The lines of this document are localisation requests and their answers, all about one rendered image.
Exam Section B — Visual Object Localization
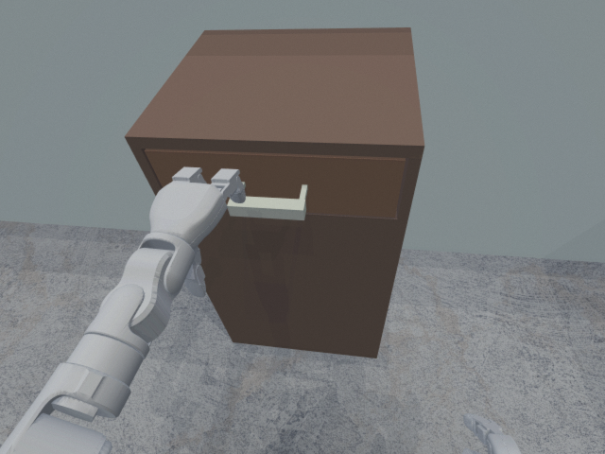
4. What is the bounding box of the robot left hand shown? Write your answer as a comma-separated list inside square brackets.
[149, 167, 246, 297]

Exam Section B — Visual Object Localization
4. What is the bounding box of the robot left upper arm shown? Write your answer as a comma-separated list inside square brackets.
[11, 413, 112, 454]

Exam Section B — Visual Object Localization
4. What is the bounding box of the cabinet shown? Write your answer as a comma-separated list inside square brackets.
[125, 27, 424, 358]

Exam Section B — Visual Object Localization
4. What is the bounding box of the robot left forearm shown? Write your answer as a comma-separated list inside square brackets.
[0, 233, 195, 454]

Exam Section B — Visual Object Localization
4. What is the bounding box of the drawer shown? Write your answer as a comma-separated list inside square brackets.
[145, 148, 406, 218]

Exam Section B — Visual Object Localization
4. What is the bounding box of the handle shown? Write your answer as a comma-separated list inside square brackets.
[227, 182, 308, 220]

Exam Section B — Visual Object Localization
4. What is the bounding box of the robot right hand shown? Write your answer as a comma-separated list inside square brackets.
[462, 413, 522, 454]

